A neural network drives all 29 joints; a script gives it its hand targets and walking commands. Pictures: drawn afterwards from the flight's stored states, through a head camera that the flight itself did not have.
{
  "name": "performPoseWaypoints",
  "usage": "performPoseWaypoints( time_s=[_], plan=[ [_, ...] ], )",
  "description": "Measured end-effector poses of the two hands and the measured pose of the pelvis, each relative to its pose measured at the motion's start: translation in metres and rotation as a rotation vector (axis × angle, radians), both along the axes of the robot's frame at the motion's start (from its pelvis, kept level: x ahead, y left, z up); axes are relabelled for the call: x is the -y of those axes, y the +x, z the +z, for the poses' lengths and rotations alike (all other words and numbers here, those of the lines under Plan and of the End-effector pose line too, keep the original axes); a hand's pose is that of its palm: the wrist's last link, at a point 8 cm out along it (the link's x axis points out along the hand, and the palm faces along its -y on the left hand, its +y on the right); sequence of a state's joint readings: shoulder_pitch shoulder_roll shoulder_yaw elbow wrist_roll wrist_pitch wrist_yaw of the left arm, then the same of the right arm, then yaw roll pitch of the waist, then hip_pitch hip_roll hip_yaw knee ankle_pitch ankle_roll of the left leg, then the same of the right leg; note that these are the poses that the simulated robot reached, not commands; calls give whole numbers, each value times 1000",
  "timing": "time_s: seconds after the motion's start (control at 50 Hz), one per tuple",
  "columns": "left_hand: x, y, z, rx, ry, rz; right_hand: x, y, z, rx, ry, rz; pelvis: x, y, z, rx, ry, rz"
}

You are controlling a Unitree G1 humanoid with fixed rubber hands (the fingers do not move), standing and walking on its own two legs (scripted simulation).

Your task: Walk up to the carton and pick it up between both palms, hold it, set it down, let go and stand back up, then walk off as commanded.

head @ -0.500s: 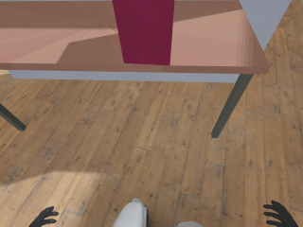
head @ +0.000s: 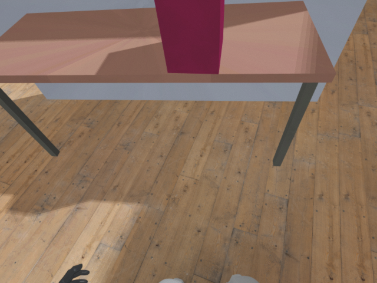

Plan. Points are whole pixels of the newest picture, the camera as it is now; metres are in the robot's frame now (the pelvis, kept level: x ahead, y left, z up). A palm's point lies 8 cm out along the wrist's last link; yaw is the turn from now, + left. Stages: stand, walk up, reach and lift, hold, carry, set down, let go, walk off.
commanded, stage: walk off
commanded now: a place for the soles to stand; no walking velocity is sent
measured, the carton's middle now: (195, 18) +0.95 +0.02 +0.07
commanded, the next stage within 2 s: stand in 0.68 s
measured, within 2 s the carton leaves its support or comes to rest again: neither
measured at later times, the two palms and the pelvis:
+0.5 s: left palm out of the picture +0.09 +0.28 -0.07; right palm out of the picture +0.08 -0.33 -0.10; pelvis -0.02 -0.02 +0.00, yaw -1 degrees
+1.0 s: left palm out of the picture +0.10 +0.30 -0.06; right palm out of the picture +0.09 -0.33 -0.10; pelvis -0.02 -0.01 +0.01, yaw -1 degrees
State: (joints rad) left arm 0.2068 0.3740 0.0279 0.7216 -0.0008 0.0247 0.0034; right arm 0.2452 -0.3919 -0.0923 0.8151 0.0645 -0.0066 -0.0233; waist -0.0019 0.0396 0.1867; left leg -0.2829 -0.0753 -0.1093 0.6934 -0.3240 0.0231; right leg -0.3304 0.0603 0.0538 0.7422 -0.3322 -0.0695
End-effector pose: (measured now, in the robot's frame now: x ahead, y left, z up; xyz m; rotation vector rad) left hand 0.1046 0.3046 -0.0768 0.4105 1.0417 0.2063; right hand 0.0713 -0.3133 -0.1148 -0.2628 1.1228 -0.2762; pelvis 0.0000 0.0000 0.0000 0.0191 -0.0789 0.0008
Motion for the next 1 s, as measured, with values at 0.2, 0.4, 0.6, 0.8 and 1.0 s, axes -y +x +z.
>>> performPoseWaypoints(
  time_s=[0.2,0.4,0.6,0.8,1.0],
  plan=[
    [-2,-6,2,-1,21,-41,13,13,15,82,-19,8,10,-15,2,-29,-12,-23],
    [18,-6,5,49,4,-26,18,10,12,83,1,0,17,-16,4,-24,-4,-21],
    [15,-13,6,69,-7,-28,15,1,13,88,6,-1,14,-24,4,-12,-9,-20],
    [4,-10,11,50,10,-32,14,0,15,69,9,-7,12,-19,8,-30,-12,-21],
    [0,-8,12,58,20,-30,13,15,18,96,9,-4,11,-18,8,-32,-14,-21]
  ],
)
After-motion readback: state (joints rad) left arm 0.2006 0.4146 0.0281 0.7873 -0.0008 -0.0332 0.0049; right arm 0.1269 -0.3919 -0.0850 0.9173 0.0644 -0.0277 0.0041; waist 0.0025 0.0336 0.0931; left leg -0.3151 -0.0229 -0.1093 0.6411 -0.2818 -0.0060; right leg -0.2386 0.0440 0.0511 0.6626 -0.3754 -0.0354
